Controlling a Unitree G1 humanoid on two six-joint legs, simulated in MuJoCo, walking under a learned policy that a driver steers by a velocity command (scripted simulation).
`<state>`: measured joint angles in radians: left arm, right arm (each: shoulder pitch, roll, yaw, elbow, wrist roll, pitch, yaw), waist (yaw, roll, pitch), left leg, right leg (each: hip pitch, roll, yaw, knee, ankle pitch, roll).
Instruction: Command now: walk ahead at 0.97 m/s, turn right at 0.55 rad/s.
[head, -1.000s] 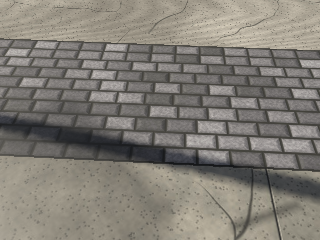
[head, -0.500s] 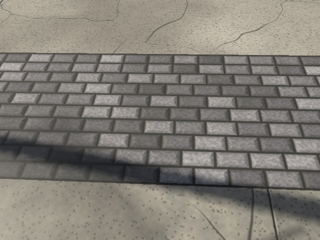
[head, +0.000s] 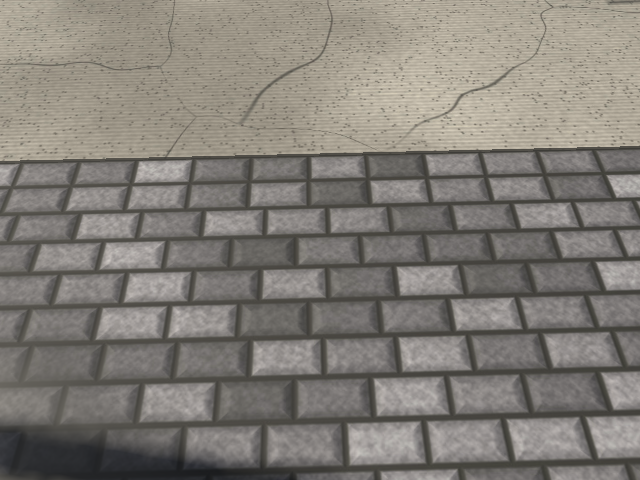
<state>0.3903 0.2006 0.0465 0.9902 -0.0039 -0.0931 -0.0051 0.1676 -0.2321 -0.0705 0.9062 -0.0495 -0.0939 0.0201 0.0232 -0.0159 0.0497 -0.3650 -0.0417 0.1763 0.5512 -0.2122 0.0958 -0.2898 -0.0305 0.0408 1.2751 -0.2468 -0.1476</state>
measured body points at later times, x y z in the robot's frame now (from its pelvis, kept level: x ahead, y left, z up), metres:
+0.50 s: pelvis +0.45 -0.05 -0.01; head +0.48 -0.05 +0.44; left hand +0.57 +0.20 -0.15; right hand +0.52 -0.33 -0.11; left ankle +0.43 +0.12 -0.60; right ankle +0.47 -0.06 -0.72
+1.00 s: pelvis +0.69 -0.07 +0.01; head +0.72 -0.07 +0.46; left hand +0.88 +0.12 -0.14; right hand +0.63 -0.31 -0.12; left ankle +0.81 -0.06 -0.73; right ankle +0.61 -0.19 -0.69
